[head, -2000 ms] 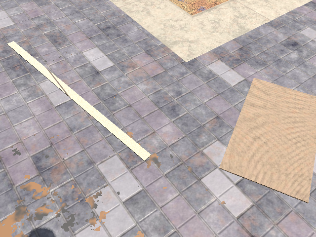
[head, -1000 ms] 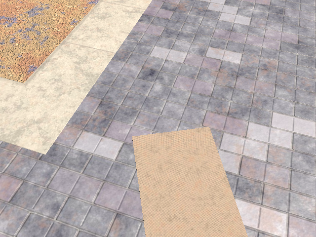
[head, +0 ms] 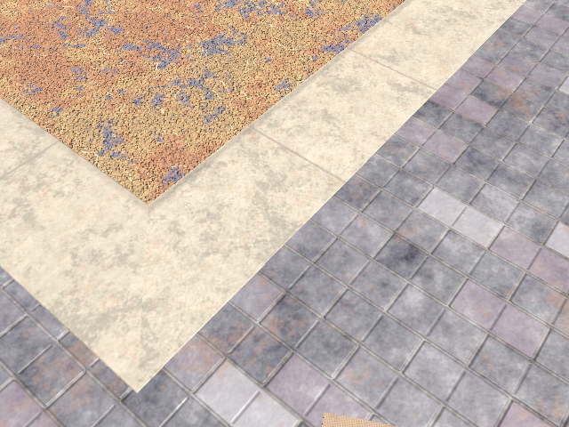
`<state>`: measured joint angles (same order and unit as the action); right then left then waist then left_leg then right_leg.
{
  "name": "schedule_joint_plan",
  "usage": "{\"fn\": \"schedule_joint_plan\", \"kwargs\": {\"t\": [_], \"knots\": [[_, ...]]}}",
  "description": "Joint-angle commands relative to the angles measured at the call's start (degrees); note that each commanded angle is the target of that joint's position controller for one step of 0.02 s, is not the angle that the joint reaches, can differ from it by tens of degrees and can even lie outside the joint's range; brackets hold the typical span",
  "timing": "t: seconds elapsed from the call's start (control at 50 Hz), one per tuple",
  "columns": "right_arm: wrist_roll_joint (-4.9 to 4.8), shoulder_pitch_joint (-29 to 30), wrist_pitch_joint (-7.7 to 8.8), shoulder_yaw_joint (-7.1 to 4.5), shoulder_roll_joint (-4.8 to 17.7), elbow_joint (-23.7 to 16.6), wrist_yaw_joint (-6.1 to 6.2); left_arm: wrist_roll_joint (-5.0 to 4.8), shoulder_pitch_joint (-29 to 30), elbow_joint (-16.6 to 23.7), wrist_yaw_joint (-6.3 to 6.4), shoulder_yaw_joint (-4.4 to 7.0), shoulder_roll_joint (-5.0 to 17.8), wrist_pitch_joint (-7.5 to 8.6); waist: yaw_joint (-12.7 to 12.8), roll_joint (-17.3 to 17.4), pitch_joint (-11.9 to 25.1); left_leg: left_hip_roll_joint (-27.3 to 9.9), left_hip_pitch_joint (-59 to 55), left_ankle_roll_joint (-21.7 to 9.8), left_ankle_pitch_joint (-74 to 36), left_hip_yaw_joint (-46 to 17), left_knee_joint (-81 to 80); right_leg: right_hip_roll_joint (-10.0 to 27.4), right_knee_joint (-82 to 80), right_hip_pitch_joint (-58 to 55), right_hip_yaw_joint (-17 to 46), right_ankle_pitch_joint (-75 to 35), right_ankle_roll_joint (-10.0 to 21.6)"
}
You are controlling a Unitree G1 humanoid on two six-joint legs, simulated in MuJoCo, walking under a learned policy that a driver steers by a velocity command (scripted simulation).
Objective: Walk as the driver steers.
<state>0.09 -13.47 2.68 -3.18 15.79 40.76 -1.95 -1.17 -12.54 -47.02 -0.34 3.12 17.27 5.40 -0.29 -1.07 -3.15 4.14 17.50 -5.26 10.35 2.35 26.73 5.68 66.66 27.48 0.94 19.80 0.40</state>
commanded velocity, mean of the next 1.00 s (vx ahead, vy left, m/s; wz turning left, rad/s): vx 0.50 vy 0.00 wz -0.26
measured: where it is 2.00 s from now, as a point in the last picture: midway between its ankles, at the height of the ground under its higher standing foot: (369, 266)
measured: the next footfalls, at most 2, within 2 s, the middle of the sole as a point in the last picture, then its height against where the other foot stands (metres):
right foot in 0.38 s outside the picture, level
left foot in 0.88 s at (305, 321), level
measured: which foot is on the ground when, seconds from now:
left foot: down 0.00-0.40, up 0.42-0.86, down 0.88-1.00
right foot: up 0.00-0.36, down 0.38-0.90, up 0.92-1.00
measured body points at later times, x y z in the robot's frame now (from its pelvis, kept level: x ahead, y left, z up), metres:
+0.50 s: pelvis +0.29 -0.08 -0.01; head +0.33 -0.09 +0.44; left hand +0.49 +0.16 -0.11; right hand +0.32 -0.37 -0.13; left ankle +0.17 +0.08 -0.63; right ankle +0.34 -0.16 -0.74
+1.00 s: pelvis +0.59 -0.09 +0.00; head +0.62 -0.09 +0.45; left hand +0.74 +0.15 -0.13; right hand +0.65 -0.39 -0.10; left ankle +0.68 -0.03 -0.74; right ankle +0.43 -0.18 -0.65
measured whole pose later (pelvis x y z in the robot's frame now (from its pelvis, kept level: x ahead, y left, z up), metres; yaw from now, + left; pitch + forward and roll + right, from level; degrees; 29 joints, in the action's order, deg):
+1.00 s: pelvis +0.59 -0.09 +0.00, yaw -19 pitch +2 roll +0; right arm 0.1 -10.4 5.7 -2.4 15.5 42.0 -1.5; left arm -1.1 -18.8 -46.4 -0.3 2.7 17.1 3.3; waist 0.6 -1.6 -1.0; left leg 1.9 21.4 -3.0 9.6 2.0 29.2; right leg -1.4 65.4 20.1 3.8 23.4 2.4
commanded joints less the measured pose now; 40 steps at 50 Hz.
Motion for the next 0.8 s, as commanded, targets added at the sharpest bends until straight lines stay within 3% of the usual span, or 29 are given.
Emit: {"fn": "schedule_joint_plan", "kwargs": {"t": [0.02,0.08,0.16,0.22,0.28,0.34,0.36,0.38,0.4,0.42,0.44,0.46,0.48,0.5,0.52,0.58,0.68,0.74,0.8], "knots": [[0.31,0.55,2.23,-1.71,6.71,-2.92,0.39,0.27,-3.47,1.52,0.26,1.29,4.69,-0.97,1.31,3.83,5.81,-16.77,-8.51,-10.29,-15.28,-15.02,-16.19,3.67,-2.99,6.83,2.47,-5.59,-0.8],[0.6,-1.28,2.85,-1.96,7.51,-0.75,1.0,0.47,0.88,2.57,0.4,0.88,3.51,-1.77,0.12,3.26,2.83,-15.78,-9.08,-8.75,-17.39,-8.67,-18.6,3.67,-10.83,11.45,2.97,-14.83,-1.96],[0.71,-2.08,2.98,-1.95,8.18,0.92,1.62,-0.02,6.62,3.86,-0.63,0.32,2.29,-1.06,-2.47,3.75,0.51,-14.01,-9.95,-5.31,-14.22,-1.05,-20.74,0.84,-25.04,9.35,1.51,-27.73,-1.16],[0.33,-4.35,2.58,-2.21,8.74,3.03,1.87,-0.12,10.63,5.65,-1.5,-0.1,1.71,-0.88,-4.29,3.31,-1.37,-16.07,-15.32,-4.82,-14.82,1.08,-20.77,-0.37,-30.87,10.65,0.74,-29.11,-0.13],[-0.21,-5.56,1.26,-2.54,9.07,4.53,2.21,0.0,13.04,7.61,-2.76,-0.18,1.76,-0.76,-4.66,3.22,-1.95,-18.52,-23.36,-4.17,-21.72,2.4,-17.08,-1.54,-33.81,13.74,-0.57,-23.13,1.65],[-0.52,-3.8,-0.19,-3.16,11.21,4.19,3.31,0.21,9.54,8.38,-3.51,0.95,3.99,-1.07,-1.34,6.34,2.26,-19.03,-27.13,-2.12,-48.13,4.66,-6.57,-5.86,-33.45,6.81,-5.29,-13.3,4.63],[-0.42,-3.19,-0.79,-3.22,11.67,3.89,3.79,0.24,4.29,7.47,-3.42,2.01,5.89,-1.33,1.68,7.06,5.68,-18.34,-26.33,-1.06,-55.42,5.75,1.44,-8.03,-33.36,-0.19,-6.6,-11.23,6.01],[-0.52,-2.32,-1.13,-2.93,11.35,3.44,4.27,0.11,-4.49,5.53,-2.85,3.68,8.82,-1.45,6.58,5.46,10.26,-16.13,-20.43,0.94,-53.39,7.37,13.76,-9.6,-36.77,-13.63,-5.7,-14.43,8.3],[0.86,-3.87,-0.49,-1.7,8.75,2.06,4.48,0.05,-12.96,4.39,-1.67,5.21,14.02,-2.06,8.86,-3.03,17.04,-12.77,-5.62,3.28,-31.34,7.78,32.4,0.83,-36.58,-31.8,10.45,-16.47,12.64],[1.29,-8.3,1.38,0.41,2.16,0.0,3.12,-0.77,-10.84,5.66,-1.62,5.31,15.71,-1.75,3.19,-15.16,23.01,1.25,19.4,7.34,20.68,0.41,52.58,13.56,-44.35,-49.94,43.45,-6.34,25.07],[-0.71,-3.34,3.85,-0.48,7.41,-0.19,1.89,-0.43,-11.53,5.78,-1.66,4.01,11.2,-1.61,7.27,-7.52,23.89,-2.21,26.04,5.44,20.67,-9.83,55.38,12.61,-48.46,-51.29,43.67,-1.72,22.83],[-2.52,1.67,5.12,-0.67,8.76,-2.05,1.28,0.01,-9.74,6.16,-1.39,3.42,8.75,-1.4,7.48,-4.58,16.48,-4.93,28.43,4.15,16.37,-9.07,52.9,10.58,-48.92,-45.27,34.72,-3.91,20.11],[-1.84,3.21,5.71,-0.48,7.91,-2.42,1.44,0.12,-6.24,6.64,-1.41,3.11,8.08,-1.21,4.66,1.64,10.43,-7.46,26.8,3.92,12.6,-8.4,46.56,8.17,-49.7,-35.85,28.65,-9.83,18.23],[-0.17,4.01,5.51,-1.03,8.65,-2.2,1.85,0.14,-3.11,7.38,-1.2,2.52,5.99,-1.14,2.89,2.39,7.75,-9.14,23.56,4.51,10.57,-7.99,41.09,6.2,-50.68,-29.35,24.42,-15.4,17.22],[0.17,2.56,4.84,-1.2,8.47,-1.93,1.76,0.9,-1.27,8.27,-0.87,2.02,5.19,-1.24,1.0,0.61,6.43,-10.07,20.07,5.19,9.15,-7.74,39.56,5.24,-52.0,-24.42,21.96,-19.6,17.3],[0.5,0.1,2.97,-0.73,6.23,-1.39,1.81,0.91,-0.71,8.2,-0.24,2.06,5.96,-1.02,-0.61,-0.83,4.94,-10.92,16.89,7.97,6.07,-5.35,32.2,3.82,-54.7,-16.62,15.83,-27.79,17.55],[0.23,9.57,2.94,0.47,3.65,-3.46,1.65,0.48,-4.12,6.06,0.54,2.28,7.7,-1.12,3.62,-2.17,2.73,-8.67,12.6,8.95,-14.73,-3.1,11.38,-0.54,-55.51,-13.14,7.88,-23.59,12.93],[-0.61,13.54,3.46,0.29,4.34,-4.58,1.04,0.21,-7.12,4.34,0.36,2.22,8.0,-1.34,5.54,-2.74,1.66,-7.6,12.95,7.82,-17.97,-3.65,5.69,2.0,-54.49,-17.48,10.23,-19.12,12.4],[-0.45,14.53,3.99,-0.2,5.65,-5.48,0.32,0.17,-8.51,3.07,0.55,2.4,8.31,-1.97,5.03,-3.16,1.1,-7.19,15.49,5.25,-12.2,-4.46,2.51,5.55,-50.6,-24.99,13.15,-21.8,11.42]]}}
Keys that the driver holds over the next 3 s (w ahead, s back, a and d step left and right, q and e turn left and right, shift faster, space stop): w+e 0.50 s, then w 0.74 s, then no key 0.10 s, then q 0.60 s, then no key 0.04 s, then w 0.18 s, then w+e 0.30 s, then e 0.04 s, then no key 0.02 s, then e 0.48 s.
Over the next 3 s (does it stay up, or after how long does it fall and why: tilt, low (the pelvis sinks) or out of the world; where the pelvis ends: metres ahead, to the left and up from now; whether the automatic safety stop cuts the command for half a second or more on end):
stays up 1.15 -0.23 0.00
